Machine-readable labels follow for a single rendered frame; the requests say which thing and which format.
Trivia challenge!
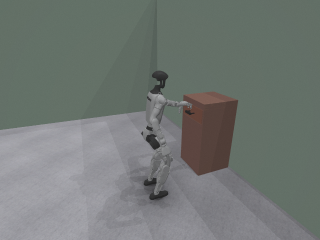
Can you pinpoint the cabinet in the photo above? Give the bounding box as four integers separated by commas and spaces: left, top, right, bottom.
181, 91, 238, 176

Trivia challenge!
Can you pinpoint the right robot forearm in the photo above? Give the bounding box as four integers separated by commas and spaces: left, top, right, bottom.
151, 118, 167, 147

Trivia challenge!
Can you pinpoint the robot left foot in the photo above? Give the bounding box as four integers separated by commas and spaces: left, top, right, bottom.
144, 178, 157, 186

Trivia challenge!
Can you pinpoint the right robot shin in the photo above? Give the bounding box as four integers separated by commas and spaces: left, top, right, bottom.
154, 165, 171, 195

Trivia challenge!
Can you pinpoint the robot right upper arm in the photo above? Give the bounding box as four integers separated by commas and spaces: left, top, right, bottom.
149, 95, 166, 125

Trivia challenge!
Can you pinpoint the right robot hand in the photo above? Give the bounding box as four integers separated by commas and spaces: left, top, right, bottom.
161, 145, 173, 164

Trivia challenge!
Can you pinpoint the left robot hand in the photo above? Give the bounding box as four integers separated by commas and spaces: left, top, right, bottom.
178, 101, 192, 113

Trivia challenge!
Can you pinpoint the handle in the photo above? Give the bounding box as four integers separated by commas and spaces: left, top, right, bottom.
185, 110, 194, 115

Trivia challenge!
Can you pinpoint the drawer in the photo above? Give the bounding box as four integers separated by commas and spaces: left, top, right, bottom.
183, 105, 203, 124

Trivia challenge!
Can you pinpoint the left robot forearm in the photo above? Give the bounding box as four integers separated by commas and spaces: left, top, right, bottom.
166, 99, 182, 107

